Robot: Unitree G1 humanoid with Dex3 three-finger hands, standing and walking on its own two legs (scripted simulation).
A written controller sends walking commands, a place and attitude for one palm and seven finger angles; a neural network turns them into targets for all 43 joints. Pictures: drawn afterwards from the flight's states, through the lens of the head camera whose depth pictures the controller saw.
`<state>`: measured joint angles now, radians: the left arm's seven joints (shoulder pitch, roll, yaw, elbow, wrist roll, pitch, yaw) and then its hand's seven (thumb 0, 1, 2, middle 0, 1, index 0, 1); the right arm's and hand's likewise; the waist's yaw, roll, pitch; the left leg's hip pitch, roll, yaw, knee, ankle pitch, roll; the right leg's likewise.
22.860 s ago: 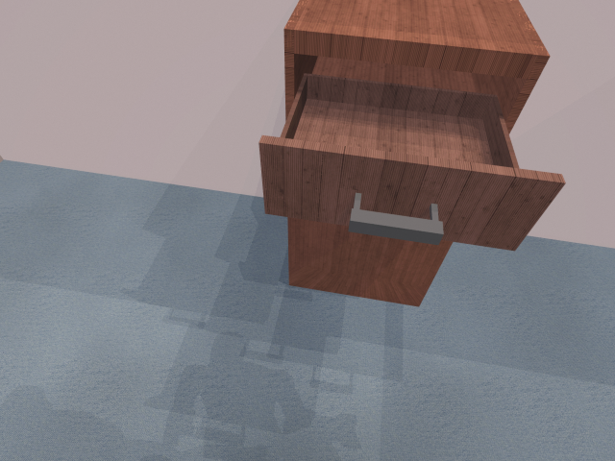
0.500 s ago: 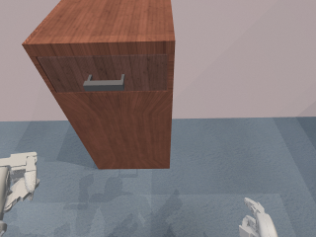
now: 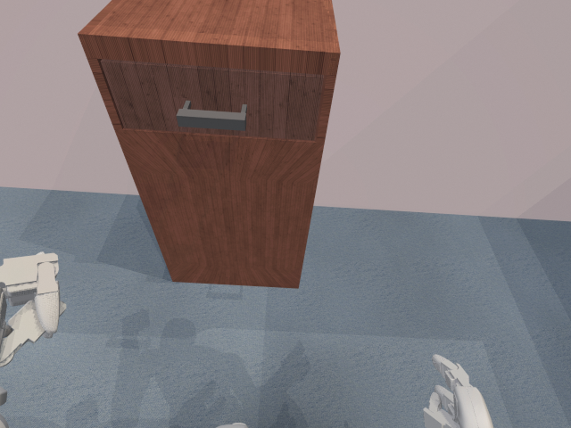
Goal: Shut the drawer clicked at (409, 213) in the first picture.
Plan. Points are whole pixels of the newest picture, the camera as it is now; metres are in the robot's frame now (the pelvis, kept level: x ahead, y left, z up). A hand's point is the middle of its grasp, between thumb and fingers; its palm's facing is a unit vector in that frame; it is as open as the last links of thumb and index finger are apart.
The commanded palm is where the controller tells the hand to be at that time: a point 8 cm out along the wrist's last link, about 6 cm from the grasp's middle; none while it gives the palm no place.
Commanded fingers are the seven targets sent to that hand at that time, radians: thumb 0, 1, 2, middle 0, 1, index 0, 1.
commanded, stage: step back with the hand held close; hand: left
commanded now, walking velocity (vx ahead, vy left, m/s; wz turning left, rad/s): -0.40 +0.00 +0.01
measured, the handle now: (214, 113) +0.69 +0.19 +0.05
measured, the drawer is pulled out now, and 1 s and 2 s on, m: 0.00 0.00 0.00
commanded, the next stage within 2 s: stop stepping back and stand still in 0.38 s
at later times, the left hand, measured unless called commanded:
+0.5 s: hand out of the picture +0.09 +0.25 +0.19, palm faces +0.35 -0.82 -0.45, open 3.2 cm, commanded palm +0.05 +0.29 +0.19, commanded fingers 0.00 0.90 0.90 -1.40 -1.60 -1.40 -1.60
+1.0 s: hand out of the picture +0.03 +0.27 +0.18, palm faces +0.31 -0.86 -0.42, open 3.2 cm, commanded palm -0.02 +0.31 +0.19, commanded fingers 0.00 0.90 0.90 -1.40 -1.60 -1.40 -1.60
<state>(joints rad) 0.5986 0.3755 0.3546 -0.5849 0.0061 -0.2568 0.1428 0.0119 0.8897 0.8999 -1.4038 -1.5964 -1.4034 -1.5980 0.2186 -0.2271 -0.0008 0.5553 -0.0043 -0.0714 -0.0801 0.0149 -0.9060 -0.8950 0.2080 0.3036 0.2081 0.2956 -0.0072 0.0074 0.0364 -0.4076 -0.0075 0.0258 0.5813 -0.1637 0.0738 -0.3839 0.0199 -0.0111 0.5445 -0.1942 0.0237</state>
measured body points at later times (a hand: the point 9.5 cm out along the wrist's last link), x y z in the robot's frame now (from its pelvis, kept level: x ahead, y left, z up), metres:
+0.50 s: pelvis -0.08 +0.01 +0.00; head -0.10 +0.04 +0.45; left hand +0.07 +0.29 +0.21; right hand +0.09 -0.24 -0.05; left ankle -0.02 +0.08 -0.71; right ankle -0.09 -0.14 -0.73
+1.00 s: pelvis -0.17 +0.04 +0.01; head -0.19 +0.06 +0.46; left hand +0.00 +0.31 +0.20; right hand -0.03 -0.20 -0.07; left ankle -0.09 +0.11 -0.70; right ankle -0.22 -0.07 -0.73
